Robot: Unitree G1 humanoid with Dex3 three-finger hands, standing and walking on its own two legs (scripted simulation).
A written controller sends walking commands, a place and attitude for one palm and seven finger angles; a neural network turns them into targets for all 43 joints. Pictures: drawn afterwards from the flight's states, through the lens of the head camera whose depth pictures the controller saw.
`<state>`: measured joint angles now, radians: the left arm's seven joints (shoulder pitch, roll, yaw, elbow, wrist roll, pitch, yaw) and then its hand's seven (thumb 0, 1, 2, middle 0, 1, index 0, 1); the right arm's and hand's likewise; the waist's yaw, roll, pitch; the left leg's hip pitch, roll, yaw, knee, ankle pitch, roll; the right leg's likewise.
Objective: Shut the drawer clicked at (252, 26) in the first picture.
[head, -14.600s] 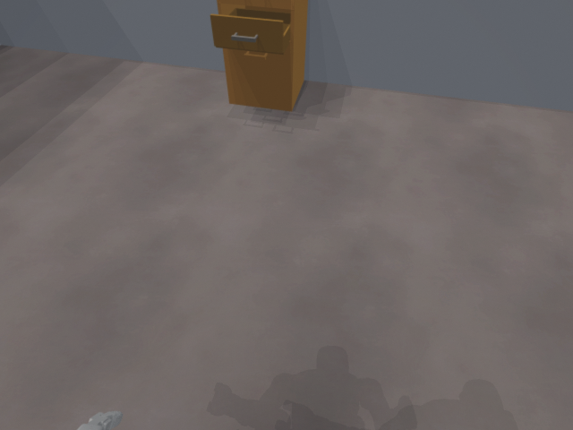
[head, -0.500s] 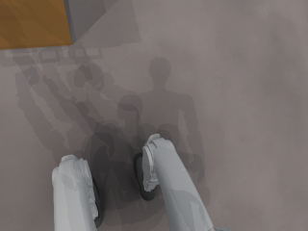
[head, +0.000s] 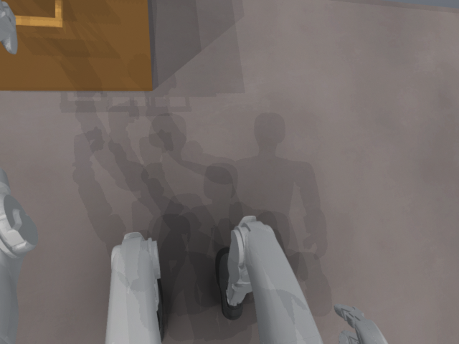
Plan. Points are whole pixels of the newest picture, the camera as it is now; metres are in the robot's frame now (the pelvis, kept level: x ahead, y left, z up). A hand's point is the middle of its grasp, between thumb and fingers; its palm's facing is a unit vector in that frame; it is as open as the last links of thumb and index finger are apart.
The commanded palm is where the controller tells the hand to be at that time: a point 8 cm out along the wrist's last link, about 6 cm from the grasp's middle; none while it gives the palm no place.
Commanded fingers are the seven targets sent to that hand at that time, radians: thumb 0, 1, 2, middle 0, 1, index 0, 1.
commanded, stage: draw the hand back to the body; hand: left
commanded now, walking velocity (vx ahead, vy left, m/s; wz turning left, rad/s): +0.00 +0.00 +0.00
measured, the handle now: out of the picture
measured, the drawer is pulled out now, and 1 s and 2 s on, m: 0.02 0.02 0.02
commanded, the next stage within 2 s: step back with the hand held close in 1.34 s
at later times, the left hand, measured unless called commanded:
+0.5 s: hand out of the picture +0.39 +0.25 +0.20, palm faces +0.05 -1.00 -0.08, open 3.3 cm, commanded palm +0.35 +0.29 +0.22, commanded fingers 0.00 0.90 0.90 -1.40 -1.60 -1.40 -1.60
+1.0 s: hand out of the picture +0.29 +0.25 +0.36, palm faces +0.40 -0.84 -0.36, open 3.3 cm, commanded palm +0.24 +0.29 +0.39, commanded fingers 0.00 0.90 0.90 -1.40 -1.60 -1.40 -1.60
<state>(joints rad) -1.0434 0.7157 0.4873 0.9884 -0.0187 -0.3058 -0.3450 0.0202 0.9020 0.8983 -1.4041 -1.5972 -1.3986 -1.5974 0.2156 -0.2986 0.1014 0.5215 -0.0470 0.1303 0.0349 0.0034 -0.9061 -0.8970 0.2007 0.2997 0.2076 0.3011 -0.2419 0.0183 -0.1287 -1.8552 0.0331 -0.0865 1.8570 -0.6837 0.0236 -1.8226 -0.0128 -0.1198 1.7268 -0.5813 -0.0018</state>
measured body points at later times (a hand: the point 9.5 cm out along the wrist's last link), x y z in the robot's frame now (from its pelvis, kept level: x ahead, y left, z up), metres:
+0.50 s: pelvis +0.04 -0.01 +0.16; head +0.14 +0.03 +0.60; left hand +0.38 +0.30 +0.21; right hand +0.22 -0.25 +0.07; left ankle +0.04 +0.11 -0.47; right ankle +0.09 -0.12 -0.47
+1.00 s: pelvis +0.10 -0.01 +0.25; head +0.10 -0.03 +0.70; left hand +0.27 +0.29 +0.38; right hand +0.31 -0.20 +0.17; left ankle +0.04 +0.11 -0.47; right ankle +0.09 -0.12 -0.47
